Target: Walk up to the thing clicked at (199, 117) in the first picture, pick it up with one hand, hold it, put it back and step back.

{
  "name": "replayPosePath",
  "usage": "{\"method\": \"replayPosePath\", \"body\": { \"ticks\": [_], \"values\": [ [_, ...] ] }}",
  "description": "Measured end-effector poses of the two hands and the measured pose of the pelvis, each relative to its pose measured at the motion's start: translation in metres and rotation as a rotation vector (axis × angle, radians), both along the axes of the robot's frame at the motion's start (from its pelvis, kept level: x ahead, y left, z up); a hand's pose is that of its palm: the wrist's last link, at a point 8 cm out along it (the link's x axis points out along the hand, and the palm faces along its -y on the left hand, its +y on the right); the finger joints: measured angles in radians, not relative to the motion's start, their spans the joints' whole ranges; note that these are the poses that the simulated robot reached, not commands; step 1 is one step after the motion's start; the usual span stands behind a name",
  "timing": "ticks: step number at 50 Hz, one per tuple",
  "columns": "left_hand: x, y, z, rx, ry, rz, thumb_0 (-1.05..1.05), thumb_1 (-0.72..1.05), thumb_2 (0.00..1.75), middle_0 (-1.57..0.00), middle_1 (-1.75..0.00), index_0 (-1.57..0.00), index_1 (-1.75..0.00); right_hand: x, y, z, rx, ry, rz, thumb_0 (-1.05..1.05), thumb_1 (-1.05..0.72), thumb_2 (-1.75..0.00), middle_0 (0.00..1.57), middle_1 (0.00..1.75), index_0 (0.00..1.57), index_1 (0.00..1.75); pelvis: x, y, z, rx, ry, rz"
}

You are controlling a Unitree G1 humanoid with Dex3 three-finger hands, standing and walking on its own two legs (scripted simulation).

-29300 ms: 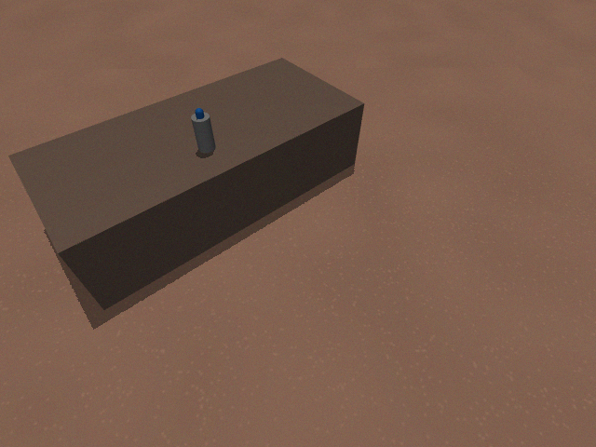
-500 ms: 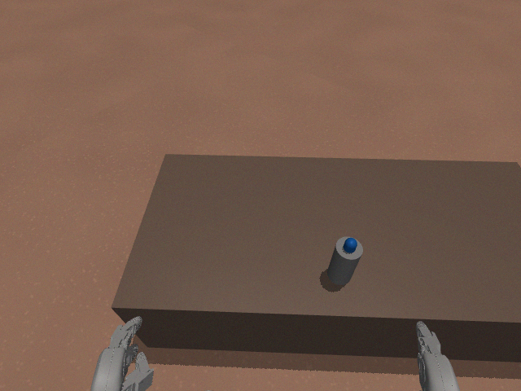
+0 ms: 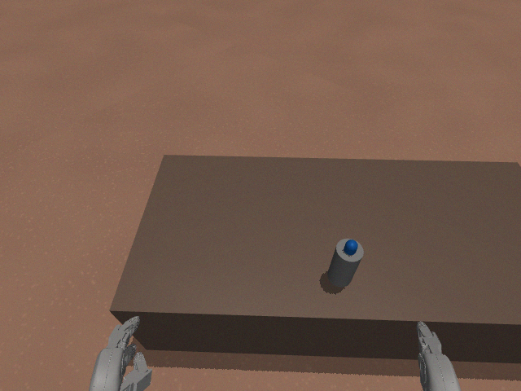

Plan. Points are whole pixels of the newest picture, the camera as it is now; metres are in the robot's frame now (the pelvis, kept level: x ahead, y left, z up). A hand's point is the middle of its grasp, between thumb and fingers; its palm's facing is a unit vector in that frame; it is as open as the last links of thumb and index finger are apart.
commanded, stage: home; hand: right
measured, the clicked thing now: (345, 260) +0.49 -0.20 -0.27
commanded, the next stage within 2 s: stand in 0.54 s
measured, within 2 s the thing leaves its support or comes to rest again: neither
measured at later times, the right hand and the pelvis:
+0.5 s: hand (394, 382) +0.17 -0.18 -0.06, palm faces +0.13 +0.95 -0.28, open 17.5 cm; pelvis +0.00 +0.00 +0.00, yaw +0 degrees
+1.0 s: hand out of the picture +0.13 -0.24 -0.11, palm faces -0.02 +0.94 -0.35, open 11.5 cm; pelvis +0.00 +0.00 +0.01, yaw +0 degrees
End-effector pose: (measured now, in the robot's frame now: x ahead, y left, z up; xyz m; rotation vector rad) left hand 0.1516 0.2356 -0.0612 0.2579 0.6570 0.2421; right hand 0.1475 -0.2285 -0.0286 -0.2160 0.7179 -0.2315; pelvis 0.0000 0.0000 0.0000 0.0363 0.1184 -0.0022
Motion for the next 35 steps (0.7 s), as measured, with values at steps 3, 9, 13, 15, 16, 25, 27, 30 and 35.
{"method": "replayPosePath", "body": {
  "ticks": [3,9,13,15,16,25,27,30,35],
  "values": [
    [0.0001,0.0008,0.0,-0.001,0.0,0.0,0.01,0.9,0.9,-0.2,-0.3,-0.21,-0.3,0.0,0.0004,0.0001,-0.001,0.001,-0.001,-0.01,0.56,-0.04,0.06,0.05,0.06,0.05,0.0,0.0005,-0.0001,0.0,-0.001,-0.001],
    [0.0,0.0017,0.0001,-0.001,-0.001,0.001,0.01,0.9,0.9,-0.2,-0.3,-0.21,-0.3,-0.001,0.0014,0.0001,-0.002,0.005,0.0,-0.01,0.57,-0.04,0.06,0.05,0.06,0.05,-0.0009,0.0015,-0.0001,-0.001,0.0,-0.001],
    [-0.0005,0.002,0.0002,0.001,-0.001,0.004,0.01,0.9,0.9,-0.2,-0.3,-0.21,-0.3,-0.0017,0.0018,-0.0005,-0.001,0.01,0.002,-0.01,0.57,-0.04,0.06,0.05,0.06,0.05,-0.0012,0.0015,-0.0002,-0.001,0.003,0.0],
    [-0.0008,0.0021,-0.0001,0.001,0.0,0.004,0.01,0.9,0.9,-0.2,-0.3,-0.21,-0.3,-0.0018,0.0019,-0.0006,0.0,0.012,0.001,-0.01,0.56,-0.04,0.06,0.05,0.06,0.05,-0.0011,0.0014,-0.0004,-0.001,0.004,0.0],
    [-0.0009,0.0022,-0.0003,0.002,0.001,0.005,0.01,0.9,0.9,-0.2,-0.3,-0.21,-0.3,-0.0018,0.0018,-0.0006,0.0,0.011,0.001,-0.01,0.56,-0.04,0.06,0.05,0.06,0.05,-0.001,0.0014,-0.0004,-0.001,0.004,0.0],
    [-0.0016,0.0012,-0.0014,0.002,0.004,0.009,0.01,0.9,0.9,-0.2,-0.3,-0.21,-0.3,-0.0003,0.0005,0.0,-0.004,0.01,-0.001,-0.01,0.56,-0.04,0.06,0.05,0.06,0.05,0.0,0.0006,-0.0008,0.0,0.004,0.001],
    [-0.0016,0.0008,-0.0013,0.002,0.004,0.009,0.01,0.9,0.9,-0.2,-0.3,-0.21,-0.3,-0.0002,0.0002,-0.0001,-0.005,0.009,-0.001,-0.01,0.56,-0.04,0.06,0.05,0.06,0.05,0.0,0.0004,-0.0008,0.0,0.003,0.001],
    [-0.0017,0.0001,-0.001,0.003,0.003,0.007,0.01,0.9,0.9,-0.2,-0.3,-0.21,-0.3,-0.0001,-0.0002,-0.0001,-0.004,0.009,0.0,-0.01,0.56,-0.04,0.06,0.05,0.06,0.05,-0.0002,-0.0001,-0.0008,0.0,0.002,0.001],
    [-0.0017,-0.001,-0.0003,0.002,-0.001,0.006,0.01,0.9,0.9,-0.2,-0.3,-0.21,-0.3,-0.0005,-0.0006,0.0,-0.002,0.009,0.0,-0.01,0.55,-0.05,0.07,0.06,0.07,0.06,-0.0008,-0.0008,-0.0008,0.001,0.001,0.001]
  ]
}}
